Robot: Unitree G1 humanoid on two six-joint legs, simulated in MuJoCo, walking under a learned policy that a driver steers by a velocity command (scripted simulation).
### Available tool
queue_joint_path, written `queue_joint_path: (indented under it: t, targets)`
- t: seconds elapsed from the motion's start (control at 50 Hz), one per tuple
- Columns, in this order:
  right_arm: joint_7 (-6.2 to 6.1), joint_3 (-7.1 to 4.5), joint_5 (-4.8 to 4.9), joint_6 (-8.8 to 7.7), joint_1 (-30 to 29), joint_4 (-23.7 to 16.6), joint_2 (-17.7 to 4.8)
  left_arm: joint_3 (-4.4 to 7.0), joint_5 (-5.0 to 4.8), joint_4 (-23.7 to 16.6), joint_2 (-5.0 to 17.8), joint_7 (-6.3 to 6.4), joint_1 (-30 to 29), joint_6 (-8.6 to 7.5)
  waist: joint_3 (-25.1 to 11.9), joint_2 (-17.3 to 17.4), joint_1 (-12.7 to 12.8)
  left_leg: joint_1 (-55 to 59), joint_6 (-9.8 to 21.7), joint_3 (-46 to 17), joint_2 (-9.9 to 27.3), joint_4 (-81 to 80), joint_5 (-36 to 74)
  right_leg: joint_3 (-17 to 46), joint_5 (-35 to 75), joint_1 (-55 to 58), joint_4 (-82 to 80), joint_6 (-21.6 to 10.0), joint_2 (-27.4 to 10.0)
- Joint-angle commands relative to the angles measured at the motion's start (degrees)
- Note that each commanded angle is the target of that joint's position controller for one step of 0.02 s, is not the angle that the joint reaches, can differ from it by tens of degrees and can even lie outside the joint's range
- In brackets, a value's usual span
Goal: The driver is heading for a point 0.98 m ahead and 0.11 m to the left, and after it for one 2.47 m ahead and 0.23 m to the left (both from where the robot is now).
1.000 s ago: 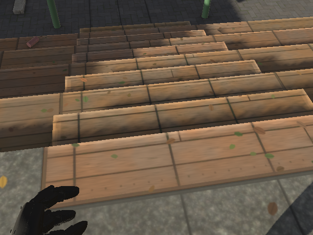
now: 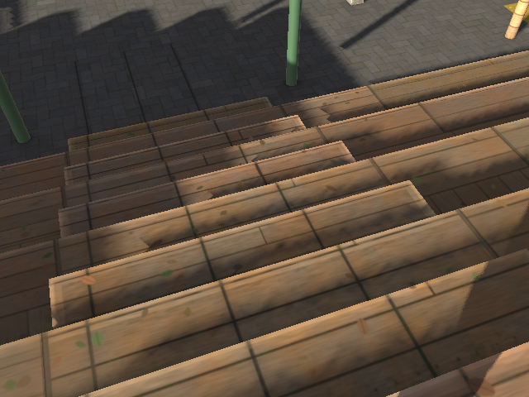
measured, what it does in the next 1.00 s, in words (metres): goes down: left foot, then right foot 0.15 m lower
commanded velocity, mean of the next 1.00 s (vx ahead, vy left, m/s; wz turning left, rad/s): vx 0.50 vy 0.00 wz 0.16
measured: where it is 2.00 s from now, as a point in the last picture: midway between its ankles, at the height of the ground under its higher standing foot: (201, 321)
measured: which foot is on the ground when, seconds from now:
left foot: up 0.00-0.34, down 0.36-0.84, up 0.86-1.00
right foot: down 0.00-0.36, up 0.38-0.80, down 0.82-1.00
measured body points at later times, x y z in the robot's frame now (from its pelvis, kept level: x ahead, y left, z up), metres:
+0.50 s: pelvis +0.26 +0.03 -0.01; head +0.26 +0.03 +0.44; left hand +0.41 +0.27 -0.12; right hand +0.26 -0.24 -0.14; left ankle +0.26 +0.10 -0.71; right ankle +0.23 -0.11 -0.61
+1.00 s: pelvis +0.54 -0.01 -0.13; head +0.54 -0.01 +0.32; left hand +0.53 +0.23 -0.27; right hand +0.61 -0.24 -0.28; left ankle +0.51 +0.12 -0.73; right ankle +0.57 -0.10 -0.86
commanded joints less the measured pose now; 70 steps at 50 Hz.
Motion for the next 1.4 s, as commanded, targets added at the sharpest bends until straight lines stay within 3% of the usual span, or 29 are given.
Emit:
queue_joint_path:
  t: [0.02, 0.1, 0.18, 0.26, 0.28, 0.3, 0.32, 0.34, 0.38, 0.4, 0.44, 0.5, 0.6, 0.64, 0.68, 0.74, 0.78, 0.82, 0.86, 0.9, 0.92, 0.96, 1.0, 1.04, 1.08, 1.12, 1.2, 1.36, 1.4]
  targets:
    - [2.35, -0.27, 3.18, -1.21, -12.0, -8.0, -4.3, 4.66, 0.53, 7.2, 12.1, 1.77, 30.9, -0.9, -5.9, -1.7, 15.3, -53.1, 2.5, -14.8, -7.3, 32.1, -1.6, 36.9, 0.0, 53.6, -19.1, -13.6, -17.0]
    - [-2.37, 0.47, 0.61, -0.19, -9.8, -9.4, -3.1, 0.08, -0.67, 4.1, 1.7, 0.58, 12.6, -2.02, -1.0, -3.1, 1.0, -34.4, 3.4, -17.4, -1.3, 25.5, 5.9, 25.3, 4.4, 14.2, -23.4, -12.0, -12.4]
    - [-1.7, 1.44, 2.19, 1.92, -9.7, -9.1, -1.9, 0.8, 0.61, 1.2, 6.1, -0.54, 8.1, -2.57, 1.8, -0.8, 0.1, -25.3, 0.5, -11.1, -2.5, 8.5, 11.4, 16.2, 4.2, -0.6, -27.0, -9.3, -9.0]
    - [1.51, 1.31, 0.68, 0.98, -9.3, -8.4, -2.2, 1.01, 3.72, 2.4, 7.7, -1.97, 14.9, -1.52, 1.2, -3.1, 1.6, -18.5, 1.8, -9.9, -4.8, 12.4, 33.3, 14.4, 9.6, -3.1, -18.3, -8.4, -10.0]
    - [1.34, 0.36, 0.48, 0.12, -9.5, -8.8, -4.8, 0.64, 3.06, 1.4, 6.7, -1.24, 13.8, -1.58, 0.6, -2.5, 1.4, -22.6, 2.6, -9.6, -4.8, 12.4, 28.6, 15.6, 12.2, 1.9, -15.6, -8.4, -11.5]
    - [-0.44, -1.57, 6.03, 1.47, -11.2, -9.2, -7.1, 2.2, -4.69, 3.4, 9.0, 1.02, 15.9, 0.16, -3.0, -2.3, 1.3, -21.4, 3.7, -8.0, -5.2, 9.2, 28.0, 13.2, 21.3, 9.6, -16.2, -5.6, -11.5]
    - [-1.2, -1.41, 6.21, 2.01, -11.9, -9.8, -6.9, 1.74, -4.48, 3.1, 8.6, 2.02, 16.4, 1.31, -1.0, -3.8, 2.3, -20.9, 4.5, -7.8, -5.9, 7.2, 23.5, 12.7, 25.4, 11.9, -13.8, -4.3, -11.7]
    - [-0.4, -1.34, 0.4, -0.59, -5.5, -8.5, -7.4, -0.41, 2.53, -0.4, 6.1, 1.0, 10.0, -0.79, 3.7, -3.6, -1.5, -18.5, 5.5, -8.1, -5.8, 5.3, 17.6, 14.8, 28.8, 8.5, -5.0, -4.6, -13.0]
    - [-0.69, -4.19, 1.19, -2.68, 21.5, 0.5, -10.4, 0.25, 3.91, -2.9, 5.9, -0.38, 4.8, -1.52, -5.0, 9.0, -11.7, 5.5, 10.2, -9.5, -10.0, -3.3, 18.7, 6.9, 21.3, -4.0, 32.6, -2.2, 0.0]
    - [0.19, -3.81, 1.95, -3.09, 19.4, -0.5, -12.7, -2.24, 4.81, -1.2, -3.4, -1.99, 14.5, -1.77, -7.9, 14.5, -4.9, 11.6, 23.6, -33.2, 3.3, -9.2, 36.0, 7.8, -23.1, -17.4, 49.4, 0.6, 6.8]
    - [1.4, -2.6, 2.48, -3.47, 0.8, -6.3, -7.8, -1.21, 1.79, -3.1, 3.8, -0.83, 13.1, -0.77, 4.1, 3.9, -0.3, -4.3, 29.6, -56.9, 14.2, -19.0, 15.7, 15.5, -15.6, -34.1, 54.6, 3.8, -0.9]
    - [0.4, 0.99, 1.43, -2.04, -8.6, -6.5, 1.6, -3.02, 4.34, -2.0, 2.3, 1.81, 11.0, 2.45, -0.1, -2.5, 4.0, -19.9, 25.5, -44.1, 4.5, -18.9, 10.9, 14.8, -4.0, -26.6, 42.5, 8.5, -7.2]
    - [-0.5, 0.43, 0.8, -2.26, 0.2, -2.7, -3.9, -5.29, 4.81, -3.7, -1.7, -0.83, 5.2, 1.45, -1.3, 1.5, 2.0, -40.9, 19.2, -24.6, -7.9, -11.8, 17.2, -0.2, 9.7, -2.3, 29.7, 8.5, -6.5]
    - [-3.57, 1.31, 3.43, -3.16, 16.0, 1.4, -0.2, -5.11, 5.67, -5.9, 0.0, -0.6, -5.7, 1.15, 0.0, 3.0, -8.0, -8.5, 18.3, -30.0, -6.6, -1.5, 9.8, 5.6, 23.2, -30.6, 12.3, 9.6, -7.9]
    - [-3.88, 1.5, 4.84, -2.66, 20.5, 2.4, 1.9, -5.22, 4.2, -6.7, -0.8, -0.39, -14.1, 1.78, 2.3, 1.6, -12.3, -7.3, 17.4, -32.4, -7.4, 4.6, 5.1, 5.4, 30.4, -31.0, -7.5, 9.7, -8.1]
    - [1.47, 0.3, 1.81, -0.66, 10.9, -0.8, -5.7, -5.95, 2.86, -8.1, -3.4, -1.52, -7.5, 2.56, 5.0, 4.6, -3.8, -48.7, 18.5, -33.1, -8.6, -1.0, -5.2, -0.3, 35.7, 15.3, -1.9, 7.5, -4.7]
    - [1.75, 0.14, 3.36, -0.76, 10.3, -1.5, -6.2, -4.56, 2.78, -5.7, -0.8, -0.37, 0.8, 1.7, 6.6, 1.3, 0.0, -47.5, 15.5, -31.7, -11.2, 6.6, -9.9, -3.0, 30.0, 27.0, -9.1, 7.2, -3.0]
    - [2.67, 0.36, 3.57, -0.07, 8.4, -0.9, -7.4, -1.33, 2.32, -0.2, 5.0, 0.55, 19.4, 1.51, 4.5, -1.4, 9.9, -44.7, 11.5, -30.8, -13.6, 26.8, 2.2, -2.5, 32.6, 44.7, -18.2, 2.3, -8.2]
    - [4.39, 2.74, 4.41, -0.92, 26.2, 2.0, 5.7, 0.57, 4.49, 2.7, 8.2, -1.9, 34.0, 1.46, -23.7, -10.5, 4.4, -57.1, 5.7, -22.4, -14.0, 73.0, -18.8, 15.6, 68.1, 70.3, 8.0, -20.7, -33.6]
    - [2.88, 0.89, 3.4, 0.35, 9.1, -5.2, 0.6, 0.42, 2.41, 0.1, 6.9, -1.44, 19.3, 2.24, -6.9, -4.3, 5.2, -72.3, 2.8, -20.4, -8.8, 75.5, -2.5, 29.9, 7.4, 44.0, -10.6, -16.1, -35.2]
    - [1.5, 0.65, 2.5, 0.75, 3.1, -5.0, -0.8, -1.69, 1.48, -1.1, 0.3, -1.54, 14.8, 1.47, -1.6, 0.9, 4.6, -69.6, 3.1, -20.0, -6.0, 68.2, 6.7, 25.4, -6.4, 31.5, -16.4, -14.0, -31.4]
    - [0.9, 1.44, 0.76, 1.61, 0.1, -4.5, 2.2, -4.29, 2.32, -1.0, -8.6, 0.15, 8.3, -0.74, 6.1, 0.6, -1.4, -50.9, 5.2, -19.9, 2.6, 38.0, 19.8, 12.8, 4.6, 8.8, -23.8, -10.2, -26.0]
    - [2.32, 0.53, 0.57, 1.82, -1.0, -2.5, 1.3, -3.09, -0.03, 2.4, -5.5, 2.45, 13.0, -2.36, 5.9, -2.9, 0.4, -44.0, 4.6, -16.1, 1.2, 21.3, 22.3, 4.3, 2.5, 7.8, -27.4, -9.7, -20.6]
    - [3.0, 0.52, 0.69, 1.86, -2.8, -2.4, 1.9, -1.86, 2.88, 7.2, -1.1, 3.15, 19.9, -2.3, 3.4, -3.3, 2.2, -44.6, 5.1, -15.3, 0.9, 17.2, 25.6, 3.5, 6.2, 13.8, -24.5, -10.4, -22.1]
    - [3.8, 0.48, 0.26, 1.61, -2.4, -3.3, 2.8, -1.81, 4.81, 8.6, -1.6, 3.33, 19.4, -1.98, 3.0, -1.1, 0.4, -45.0, 6.8, -16.8, 0.7, 18.3, 30.7, 0.3, 11.6, 14.8, -19.8, -10.2, -23.3]
    - [3.35, 0.42, 0.85, 1.75, -9.5, -4.9, 2.2, -3.43, 3.43, 11.7, -6.1, 4.77, 24.6, -2.27, 5.0, -2.3, 4.4, -57.8, 6.4, -20.1, 2.9, 5.5, 46.3, 0.3, 8.5, 28.3, -15.8, -8.0, -24.3]
    - [4.26, 0.34, 1.64, 3.08, -17.0, -6.0, 0.8, -4.68, 5.55, 14.3, -5.2, 3.67, 27.4, -1.74, 9.4, -1.1, 5.6, -42.0, 7.3, -12.2, 0.8, -2.1, 56.3, -7.3, -3.6, 15.0, -14.4, -4.5, -20.7]
    - [2.28, 1.26, -0.31, 4.08, -30.5, -8.2, 1.8, -1.54, 3.37, 21.4, 0.0, 4.3, 35.6, 1.71, 14.5, -1.3, 12.9, -36.2, 5.3, -11.9, -0.5, -23.8, 42.3, 1.6, -10.7, 26.0, -3.9, -1.6, -24.4]
    - [1.57, -1.14, 1.59, 2.7, -20.6, -3.4, -2.3, -0.32, 4.52, 21.0, 2.3, 1.86, 32.2, 3.18, 7.5, 3.0, 6.3, -15.1, 6.7, -7.7, -3.3, -25.3, 46.5, -2.7, -5.3, 19.5, 9.0, 0.4, -20.5]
